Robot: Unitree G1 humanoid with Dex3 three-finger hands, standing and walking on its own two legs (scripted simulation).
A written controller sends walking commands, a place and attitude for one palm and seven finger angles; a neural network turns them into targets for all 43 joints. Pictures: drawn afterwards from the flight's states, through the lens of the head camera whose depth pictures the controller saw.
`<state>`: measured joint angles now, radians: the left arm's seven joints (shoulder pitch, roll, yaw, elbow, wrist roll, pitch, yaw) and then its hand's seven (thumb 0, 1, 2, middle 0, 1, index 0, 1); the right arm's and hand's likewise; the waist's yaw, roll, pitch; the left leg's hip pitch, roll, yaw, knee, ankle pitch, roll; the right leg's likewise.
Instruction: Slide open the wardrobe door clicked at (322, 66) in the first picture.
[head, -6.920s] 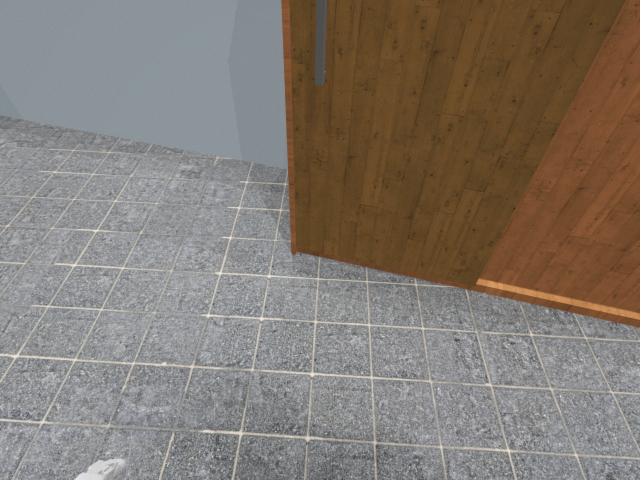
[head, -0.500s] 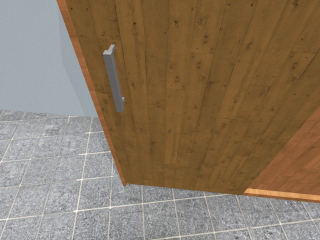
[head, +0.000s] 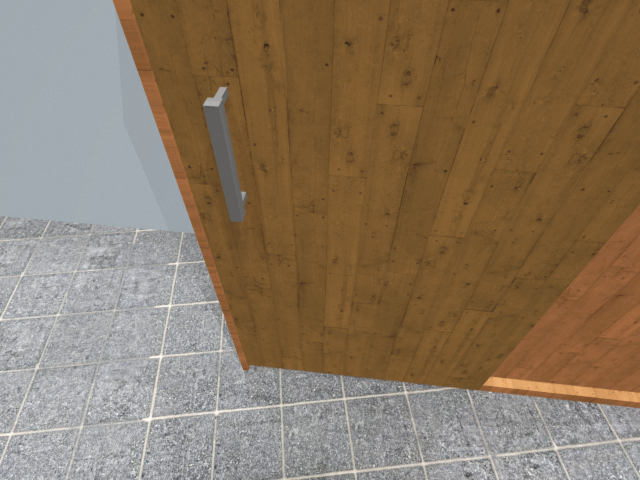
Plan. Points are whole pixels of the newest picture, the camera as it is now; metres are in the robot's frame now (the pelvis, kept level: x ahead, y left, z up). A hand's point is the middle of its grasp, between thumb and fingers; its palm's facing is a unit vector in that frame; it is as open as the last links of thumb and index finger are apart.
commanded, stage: look again from close up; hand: left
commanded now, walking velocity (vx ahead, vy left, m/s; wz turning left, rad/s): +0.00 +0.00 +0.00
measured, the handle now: (230, 159) +0.53 +0.17 +0.11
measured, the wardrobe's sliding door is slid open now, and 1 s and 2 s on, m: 0.00 0.00 0.00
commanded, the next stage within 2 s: shuffle to correct the standing spot in 0.24 s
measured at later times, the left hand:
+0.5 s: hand out of the picture -0.01 +0.17 -0.18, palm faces +0.07 -0.98 -0.18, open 7.4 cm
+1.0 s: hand out of the picture +0.15 +0.21 -0.18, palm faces +0.03 -0.97 -0.24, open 7.3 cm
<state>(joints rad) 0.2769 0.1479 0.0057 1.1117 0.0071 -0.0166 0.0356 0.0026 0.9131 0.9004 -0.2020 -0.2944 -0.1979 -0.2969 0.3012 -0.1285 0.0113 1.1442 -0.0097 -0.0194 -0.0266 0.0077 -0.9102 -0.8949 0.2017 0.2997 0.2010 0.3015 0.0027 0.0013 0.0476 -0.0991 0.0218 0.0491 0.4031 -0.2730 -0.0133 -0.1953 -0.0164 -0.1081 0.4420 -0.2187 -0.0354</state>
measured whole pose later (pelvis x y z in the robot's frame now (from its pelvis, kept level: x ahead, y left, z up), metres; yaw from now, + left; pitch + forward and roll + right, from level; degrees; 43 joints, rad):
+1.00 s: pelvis +0.08 +0.02 -0.01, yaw +0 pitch +0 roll +1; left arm 0.16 0.16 0.05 1.01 0.01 -0.02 0.04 0.01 0.93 0.90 -0.20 -0.29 -0.20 -0.30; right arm 0.44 -0.06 0.00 1.15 0.00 -0.02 -0.04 0.01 -0.91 -0.89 0.20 0.30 0.20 0.30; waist -0.02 0.01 0.11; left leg -0.09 -0.01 0.09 0.54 -0.42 0.02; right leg -0.34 -0.03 -0.10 0.58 -0.19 -0.04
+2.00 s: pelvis +0.06 +0.06 +0.00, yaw -1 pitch -2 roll +1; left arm 0.24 0.28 0.01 0.99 0.02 0.00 0.01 0.00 0.90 0.90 -0.20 -0.29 -0.20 -0.30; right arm 0.26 -0.31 -0.04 1.01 -0.01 -0.01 0.00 0.01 -0.91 -0.89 0.20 0.30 0.20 0.30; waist -0.02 0.01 0.03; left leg -0.18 -0.01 0.11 0.47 -0.26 0.03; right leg -0.29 -0.06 -0.05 0.49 -0.17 0.01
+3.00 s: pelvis +0.09 +0.05 +0.01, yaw +0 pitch -2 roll +0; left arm 0.16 0.31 -0.01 1.09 0.01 -0.01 0.01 0.00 0.90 0.90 -0.21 -0.29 -0.20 -0.30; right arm 0.15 -0.32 0.00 1.11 -0.01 -0.01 0.01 0.01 -0.91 -0.89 0.21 0.30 0.20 0.30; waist -0.01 0.00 0.03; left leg -0.07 0.00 0.07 0.32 -0.22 0.01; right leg -0.16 -0.04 -0.09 0.34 -0.14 0.00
